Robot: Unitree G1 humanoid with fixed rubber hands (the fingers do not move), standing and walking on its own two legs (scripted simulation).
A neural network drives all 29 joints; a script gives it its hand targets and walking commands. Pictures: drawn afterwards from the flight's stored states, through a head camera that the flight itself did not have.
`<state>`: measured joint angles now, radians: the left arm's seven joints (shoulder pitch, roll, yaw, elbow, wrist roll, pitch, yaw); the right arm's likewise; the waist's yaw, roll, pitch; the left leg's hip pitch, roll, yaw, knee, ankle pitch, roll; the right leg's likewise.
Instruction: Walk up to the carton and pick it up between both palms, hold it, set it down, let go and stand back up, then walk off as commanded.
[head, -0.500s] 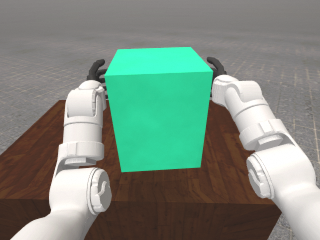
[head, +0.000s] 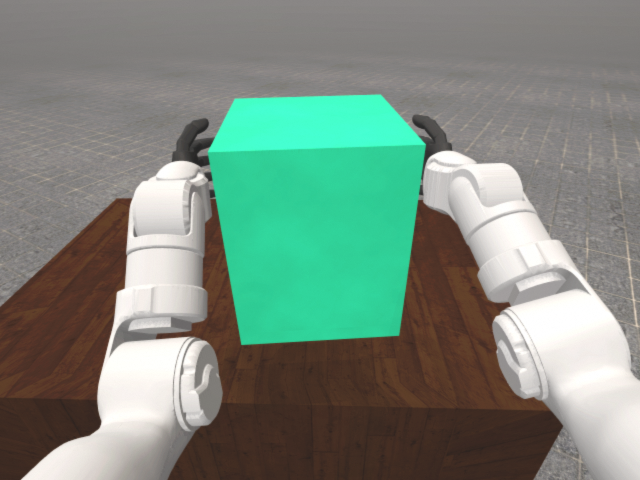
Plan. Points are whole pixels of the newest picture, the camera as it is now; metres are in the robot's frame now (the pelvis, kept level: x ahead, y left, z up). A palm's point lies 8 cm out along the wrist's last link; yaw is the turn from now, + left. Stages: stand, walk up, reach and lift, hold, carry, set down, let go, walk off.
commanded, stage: hold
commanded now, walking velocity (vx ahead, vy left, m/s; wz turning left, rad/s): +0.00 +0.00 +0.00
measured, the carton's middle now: (314, 213) +0.39 +0.01 +0.23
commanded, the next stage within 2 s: set down in 1.78 s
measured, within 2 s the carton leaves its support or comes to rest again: neither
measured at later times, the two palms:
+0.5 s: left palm (186, 178) +0.36 +0.15 +0.30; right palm (435, 172) +0.36 -0.14 +0.29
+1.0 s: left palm (186, 180) +0.36 +0.15 +0.30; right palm (437, 172) +0.36 -0.14 +0.29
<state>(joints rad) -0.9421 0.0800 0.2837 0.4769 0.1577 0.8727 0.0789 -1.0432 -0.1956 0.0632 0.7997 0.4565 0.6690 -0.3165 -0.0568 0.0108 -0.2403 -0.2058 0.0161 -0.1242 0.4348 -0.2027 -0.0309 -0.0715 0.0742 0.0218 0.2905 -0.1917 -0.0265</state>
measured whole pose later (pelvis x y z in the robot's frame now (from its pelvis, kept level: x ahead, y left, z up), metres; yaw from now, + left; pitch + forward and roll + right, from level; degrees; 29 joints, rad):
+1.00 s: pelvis -0.01 +0.00 +0.00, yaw +0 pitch -2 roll -2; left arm -0.95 0.08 0.30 0.49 0.17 0.87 0.07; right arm -1.05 -0.19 0.05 0.81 0.45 0.67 -0.32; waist -0.05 0.01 -0.24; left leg -0.22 0.02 -0.12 0.44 -0.20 -0.03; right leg -0.08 0.08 0.03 0.30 -0.19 -0.03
